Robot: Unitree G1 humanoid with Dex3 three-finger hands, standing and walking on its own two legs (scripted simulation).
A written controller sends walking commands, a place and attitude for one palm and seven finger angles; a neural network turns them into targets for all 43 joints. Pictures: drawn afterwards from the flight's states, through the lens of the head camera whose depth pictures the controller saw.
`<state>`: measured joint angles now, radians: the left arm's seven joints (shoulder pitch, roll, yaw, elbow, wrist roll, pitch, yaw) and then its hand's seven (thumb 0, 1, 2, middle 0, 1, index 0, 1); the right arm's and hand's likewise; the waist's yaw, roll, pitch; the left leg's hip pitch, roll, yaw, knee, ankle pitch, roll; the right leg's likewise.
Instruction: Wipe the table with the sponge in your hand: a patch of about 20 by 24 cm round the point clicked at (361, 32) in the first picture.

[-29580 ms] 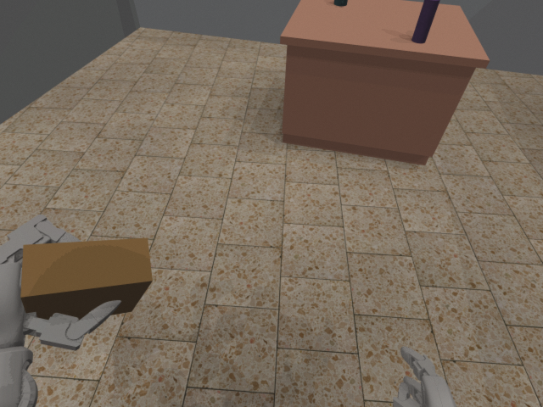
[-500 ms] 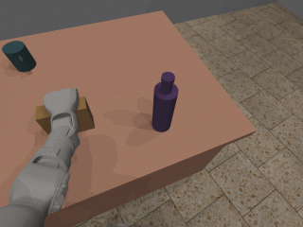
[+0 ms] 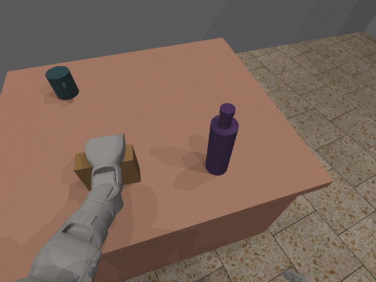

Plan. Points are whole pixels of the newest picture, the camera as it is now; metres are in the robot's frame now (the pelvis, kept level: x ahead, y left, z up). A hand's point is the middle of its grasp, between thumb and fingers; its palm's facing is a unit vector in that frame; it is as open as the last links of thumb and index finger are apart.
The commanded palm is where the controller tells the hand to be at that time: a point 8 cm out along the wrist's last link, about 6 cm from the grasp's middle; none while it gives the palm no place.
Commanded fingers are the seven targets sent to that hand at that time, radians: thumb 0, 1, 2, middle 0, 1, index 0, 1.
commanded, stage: wipe back along the middle lane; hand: left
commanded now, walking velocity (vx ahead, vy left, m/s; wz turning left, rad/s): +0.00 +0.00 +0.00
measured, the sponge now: (112, 172) +0.38 +0.23 -0.05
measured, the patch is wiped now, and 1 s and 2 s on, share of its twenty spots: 0.40 0.70 0.85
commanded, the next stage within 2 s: slide across to the third lane in 0.78 s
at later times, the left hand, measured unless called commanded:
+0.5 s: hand (114, 177) +0.35 +0.20 -0.01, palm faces -0.08 +0.01 -1.00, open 9.0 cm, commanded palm +0.30 +0.18 +0.01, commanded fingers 0.00 0.10 1.30 -1.20 -1.60 -1.20 -1.60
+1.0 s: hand (117, 193) +0.31 +0.19 -0.02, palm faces -0.09 -0.01 -1.00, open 9.0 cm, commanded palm +0.28 +0.16 +0.02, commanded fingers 0.00 0.10 1.30 -1.20 -1.60 -1.20 -1.60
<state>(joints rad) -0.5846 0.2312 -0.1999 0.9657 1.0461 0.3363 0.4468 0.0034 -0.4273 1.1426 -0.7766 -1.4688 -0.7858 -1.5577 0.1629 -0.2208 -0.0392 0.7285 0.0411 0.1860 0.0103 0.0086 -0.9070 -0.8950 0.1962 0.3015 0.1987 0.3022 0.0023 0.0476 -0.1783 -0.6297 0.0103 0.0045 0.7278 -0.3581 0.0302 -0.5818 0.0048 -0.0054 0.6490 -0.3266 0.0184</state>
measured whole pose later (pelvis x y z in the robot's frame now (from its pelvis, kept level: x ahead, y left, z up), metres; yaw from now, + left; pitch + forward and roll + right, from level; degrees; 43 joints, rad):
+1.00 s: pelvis +0.00 -0.03 +0.01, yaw +1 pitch +9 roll -1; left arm -0.27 0.19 -0.30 0.62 1.05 0.42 0.38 0.03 -0.42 1.13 -0.77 -1.47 -0.80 -1.54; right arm 0.09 -0.24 -0.03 0.68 0.06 0.16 -0.02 0.01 -0.91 -0.90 0.19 0.30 0.20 0.30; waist 0.05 0.05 -0.15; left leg -0.49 0.01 -0.01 0.68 -0.34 0.00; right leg -0.46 0.01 -0.02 0.65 -0.34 -0.01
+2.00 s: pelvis -0.03 -0.05 +0.00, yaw +0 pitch +12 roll +0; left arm -0.67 0.05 -0.28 1.12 1.00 0.42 0.51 0.00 -0.45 1.12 -0.83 -1.42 -0.85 -1.48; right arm 0.10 -0.21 -0.04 0.79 0.04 0.16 -0.02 0.01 -0.91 -0.90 0.19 0.30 0.20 0.30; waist -0.01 0.05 -0.15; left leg -0.58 0.04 -0.01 0.67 -0.29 -0.02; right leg -0.57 0.03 -0.02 0.67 -0.30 -0.04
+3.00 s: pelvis -0.03 -0.01 -0.02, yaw -2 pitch +22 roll -2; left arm -1.04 0.23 -0.14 1.37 1.01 0.43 0.48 0.00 -0.46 1.12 -0.84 -1.41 -0.86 -1.47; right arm 0.23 -0.24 -0.02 0.78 0.02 0.07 0.02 0.01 -0.91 -0.89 0.20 0.30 0.20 0.30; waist -0.14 0.05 -0.18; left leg -0.88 0.03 0.02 0.84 -0.34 0.02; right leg -0.84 0.03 0.01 0.77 -0.31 0.01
